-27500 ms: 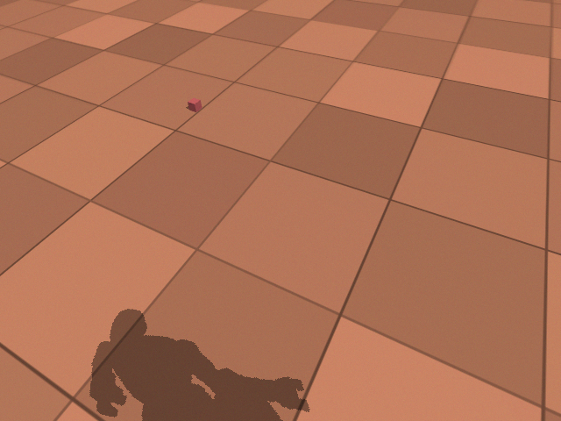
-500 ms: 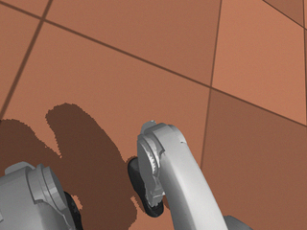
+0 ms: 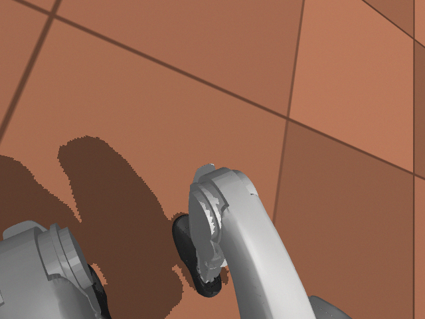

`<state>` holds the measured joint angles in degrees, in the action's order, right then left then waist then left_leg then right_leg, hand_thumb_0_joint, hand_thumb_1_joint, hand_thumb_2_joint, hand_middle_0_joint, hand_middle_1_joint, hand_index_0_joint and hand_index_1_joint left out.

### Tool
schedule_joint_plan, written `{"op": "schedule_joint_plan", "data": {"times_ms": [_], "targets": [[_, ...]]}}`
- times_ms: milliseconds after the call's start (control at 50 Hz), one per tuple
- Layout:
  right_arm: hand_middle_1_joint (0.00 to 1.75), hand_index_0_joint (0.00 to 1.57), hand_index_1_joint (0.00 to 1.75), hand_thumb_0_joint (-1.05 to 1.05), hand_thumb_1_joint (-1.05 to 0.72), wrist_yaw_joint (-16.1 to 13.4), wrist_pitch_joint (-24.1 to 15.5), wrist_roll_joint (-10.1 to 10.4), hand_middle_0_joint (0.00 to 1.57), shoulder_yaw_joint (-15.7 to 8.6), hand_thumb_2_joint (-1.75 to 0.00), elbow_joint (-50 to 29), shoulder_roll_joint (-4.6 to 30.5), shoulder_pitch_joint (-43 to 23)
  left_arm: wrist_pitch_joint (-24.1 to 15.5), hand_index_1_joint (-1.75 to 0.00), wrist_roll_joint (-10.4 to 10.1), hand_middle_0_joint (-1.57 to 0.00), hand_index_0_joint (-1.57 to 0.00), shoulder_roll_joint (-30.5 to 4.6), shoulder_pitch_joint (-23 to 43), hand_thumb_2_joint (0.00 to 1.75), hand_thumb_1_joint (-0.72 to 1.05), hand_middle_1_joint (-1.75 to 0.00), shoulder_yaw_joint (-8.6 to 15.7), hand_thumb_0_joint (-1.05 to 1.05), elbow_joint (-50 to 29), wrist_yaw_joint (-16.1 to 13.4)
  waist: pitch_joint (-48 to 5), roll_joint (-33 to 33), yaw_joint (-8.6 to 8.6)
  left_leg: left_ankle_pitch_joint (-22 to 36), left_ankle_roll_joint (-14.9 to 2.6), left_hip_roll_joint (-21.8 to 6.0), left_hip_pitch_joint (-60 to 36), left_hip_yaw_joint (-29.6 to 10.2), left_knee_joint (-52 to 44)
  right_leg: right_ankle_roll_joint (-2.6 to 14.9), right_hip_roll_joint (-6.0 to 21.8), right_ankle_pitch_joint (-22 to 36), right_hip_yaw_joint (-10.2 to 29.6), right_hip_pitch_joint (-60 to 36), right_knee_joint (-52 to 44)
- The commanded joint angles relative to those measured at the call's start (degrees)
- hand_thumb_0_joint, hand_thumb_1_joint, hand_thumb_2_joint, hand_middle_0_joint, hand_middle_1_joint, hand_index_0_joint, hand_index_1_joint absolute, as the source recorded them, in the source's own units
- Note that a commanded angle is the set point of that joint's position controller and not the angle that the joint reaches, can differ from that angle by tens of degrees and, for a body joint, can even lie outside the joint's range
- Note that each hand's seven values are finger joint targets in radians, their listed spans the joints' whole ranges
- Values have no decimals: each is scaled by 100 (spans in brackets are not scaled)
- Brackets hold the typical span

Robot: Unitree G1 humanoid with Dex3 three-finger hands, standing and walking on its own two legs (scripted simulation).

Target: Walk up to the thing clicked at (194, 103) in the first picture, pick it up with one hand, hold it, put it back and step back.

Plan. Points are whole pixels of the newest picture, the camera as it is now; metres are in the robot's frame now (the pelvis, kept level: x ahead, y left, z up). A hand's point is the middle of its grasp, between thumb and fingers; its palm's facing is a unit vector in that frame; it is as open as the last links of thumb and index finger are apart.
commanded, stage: open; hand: left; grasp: from above
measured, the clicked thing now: out of the picture +0.38 +0.37 -0.28
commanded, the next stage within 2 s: withdraw in 0.58 s
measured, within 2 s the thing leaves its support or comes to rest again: neither
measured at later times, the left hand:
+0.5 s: hand out of the picture +0.38 +0.35 -0.24, palm faces -0.17 -0.40 -0.90, open 13.6 cm
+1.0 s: hand out of the picture +0.39 +0.38 -0.17, palm faces -0.05 -0.35 -0.94, open 13.9 cm
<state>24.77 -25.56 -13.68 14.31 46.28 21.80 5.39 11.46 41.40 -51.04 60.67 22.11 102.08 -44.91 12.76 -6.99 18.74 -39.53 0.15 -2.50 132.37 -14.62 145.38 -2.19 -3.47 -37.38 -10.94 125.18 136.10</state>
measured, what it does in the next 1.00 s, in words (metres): stands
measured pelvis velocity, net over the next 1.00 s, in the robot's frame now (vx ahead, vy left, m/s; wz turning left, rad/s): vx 0.00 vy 0.00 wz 0.02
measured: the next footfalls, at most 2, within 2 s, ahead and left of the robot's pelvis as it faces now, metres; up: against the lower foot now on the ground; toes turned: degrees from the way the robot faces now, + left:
none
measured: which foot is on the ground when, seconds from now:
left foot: down 0.00-1.00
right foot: down 0.00-1.00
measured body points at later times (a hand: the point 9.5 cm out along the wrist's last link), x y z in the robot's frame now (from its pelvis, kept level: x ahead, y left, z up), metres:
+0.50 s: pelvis -0.01 +0.00 +0.00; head +0.26 +0.12 +0.35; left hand +0.38 +0.37 -0.19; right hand +0.03 -0.25 -0.05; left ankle +0.07 +0.13 -0.27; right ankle +0.12 -0.11 -0.27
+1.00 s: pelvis +0.00 +0.00 +0.02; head +0.24 +0.10 +0.39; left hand +0.40 +0.39 -0.12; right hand +0.06 -0.25 -0.07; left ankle +0.07 +0.13 -0.27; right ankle +0.12 -0.11 -0.27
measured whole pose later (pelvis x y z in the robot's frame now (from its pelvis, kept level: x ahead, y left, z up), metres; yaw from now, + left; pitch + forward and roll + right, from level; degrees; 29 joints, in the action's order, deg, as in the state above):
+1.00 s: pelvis +0.00 +0.00 +0.02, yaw +1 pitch +29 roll -12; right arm 23.9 -21.6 -9.4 9.1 47.3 20.0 9.8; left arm 15.9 39.9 -40.1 49.2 17.1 77.3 -36.9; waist 3.1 -1.5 13.2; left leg -39.7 0.3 -2.7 132.2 -12.8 141.8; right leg -1.4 -2.9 -38.1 -9.7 125.6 133.8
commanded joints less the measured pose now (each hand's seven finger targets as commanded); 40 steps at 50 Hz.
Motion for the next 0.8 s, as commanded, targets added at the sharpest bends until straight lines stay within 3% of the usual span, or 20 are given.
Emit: {"op": "schedule_joint_plan", "data": {"times_ms": [0, 40, 60, 80, 100, 260, 380, 420, 460, 520, 580, 600, 640, 680, 760, 780], "targets": [[30, 20, 30, 0, -89, 15, -18, 113, 20, -469, -90, 160, 1826, 1298, 42, -84, 20, -34, -32, -1044, 827, 84, -25, -82, -103, 0, -401, -213, -3830, 2687, 247, 1053, 29, -177, -2670, 468, -1575, 289, -176, 1430, -514, -2069, -1271], [30, 20, 30, 0, -89, 25, -26, 100, 20, -416, -90, 97, 1741, 1226, 70, -87, 19, -29, -28, -960, 1063, 84, -27, -86, -275, 0, -478, -164, -3651, 2547, 348, 946, 7, -173, -2503, 477, -1532, 275, -150, 1334, -525, -1917, -1255], [30, 20, 30, 0, -89, -7, -4, 129, 20, -482, -90, 138, 1839, 1299, 69, -88, -46, -28, -27, -1011, 858, 87, -31, -87, -135, 0, -452, -186, -3756, 2489, 294, 950, -20, -148, -2470, 522, -1537, 272, -209, 1347, -448, -2114, -1401], [30, 20, 30, 0, -89, -9, -12, 124, 20, -424, -90, 86, 1728, 1218, 70, -88, -53, -27, -25, -978, 1027, 89, -32, -86, -230, 0, -544, -150, -3682, 2407, 318, 976, -25, -162, -2413, 508, -1460, 258, -169, 1364, -461, -1970, -1328], [30, 20, 30, 0, -89, -29, -10, 137, 20, -468, -90, 139, 1836, 1346, 47, -90, -60, -25, -23, -1054, 925, 90, -36, -88, -118, 0, -485, -193, -3783, 2452, 297, 993, -35, -153, -2438, 523, -1499, 264, -204, 1369, -444, -2126, -1416], [30, 20, 30, 0, -89, -99, -56, 110, 20, -416, -90, 95, 1784, 1240, -19, -102, 24, -14, -11, -1039, 1128, 103, -48, -99, -273, 0, -442, -151, -3670, 2426, 390, 760, -9, -159, -2509, 451, -1553, 281, -188, 1155, -465, -1983, -1377], [30, 20, 30, 0, -89, -109, -66, 145, 20, -430, -90, 147, 1828, 1161, 8, -106, 79, -9, -5, -1126, 1015, 109, -56, -102, -241, 0, -390, -188, -3490, 2673, 291, 536, 31, -195, -2644, 384, -1714, 303, -144, 937, -530, -1761, -1337], [30, 20, 30, 0, -89, -94, -82, 100, 20, -397, -90, 88, 1794, 1165, 27, -107, 79, -9, -5, -1054, 1120, 110, -55, -104, -321, 0, -389, -174, -3462, 2533, 401, 601, 16, -180, -2587, 413, -1665, 286, -152, 1024, -520, -1815, -1352], [30, 20, 30, 0, -89, -110, -81, 160, 20, -444, -90, 133, 1846, 1182, 18, -107, 39, -10, -4, -1182, 926, 114, -57, -102, -156, 0, -414, -214, -3531, 2587, 268, 606, 13, -187, -2592, 398, -1704, 290, -158, 1015, -495, -1882, -1386], [30, 20, 30, 0, -88, -85, -89, 87, 20, -381, -90, 71, 1769, 1202, 37, -107, 69, -8, -4, -1053, 1133, 111, -55, -104, -331, 0, -451, -203, -3537, 2513, 395, 745, 5, -183, -2565, 431, -1602, 274, -151, 1150, -500, -1904, -1369], [30, 20, 30, 0, -88, -72, -106, 90, 20, -377, -90, 52, 1798, 1200, 36, -107, -38, -8, -4, -1037, 1149, 111, -55, -103, -326, 0, -452, -182, -3496, 2454, 423, 788, 6, -202, -2577, 397, -1572, 258, -139, 1195, -517, -1888, -1341], [30, 20, 30, 0, -89, -85, -111, 111, 20, -425, -90, 109, 1893, 1264, 24, -108, -32, -9, -4, -1146, 1035, 114, -56, -103, -202, 0, -403, -212, -3557, 2494, 368, 787, 6, -198, -2597, 381, -1654, 265, -151, 1189, -522, -1957, -1381], [30, 20, 30, 0, -88, -72, -128, 89, 20, -370, -90, 71, 1835, 1215, 19, -106, -33, -7, -4, -1126, 1110, 109, -55, -103, -301, 0, -477, -183, -3534, 2529, 422, 797, 22, -204, -2696, 370, -1636, 260, -142, 1226, -524, -1954, -1342], [30, 20, 30, 0, -89, -63, -130, 128, 20, -431, -90, 104, 1879, 1277, 23, -101, -51, -5, -7, -1146, 960, 101, -49, -103, -169, 0, -461, -202, -3647, 2647, 292, 856, 48, -221, -2803, 341, -1723, 281, -149, 1253, -545, -1991, -1329], [30, 20, 30, 0, -88, -15, -119, 115, 20, -439, -89, 84, 1738, 1227, 79, -98, -32, -5, -8, -1051, 932, 96, -48, -101, -269, 0, -864, -176, -3863, 2971, 187, 1019, 86, -203, -2977, 460, -1725, 298, -144, 1412, -516, -2121, -1309], [30, 20, 30, 0, -88, -8, -86, 148, 20, -501, -89, 109, 1731, 1260, 100, -97, -57, -5, -8, -1155, 913, 96, -48, -101, -134, 0, -1145, -167, -4053, 3194, 41, 1116, 110, -209, -3095, 492, -1776, 318, -142, 1459, -500, -2111, -1296]]}}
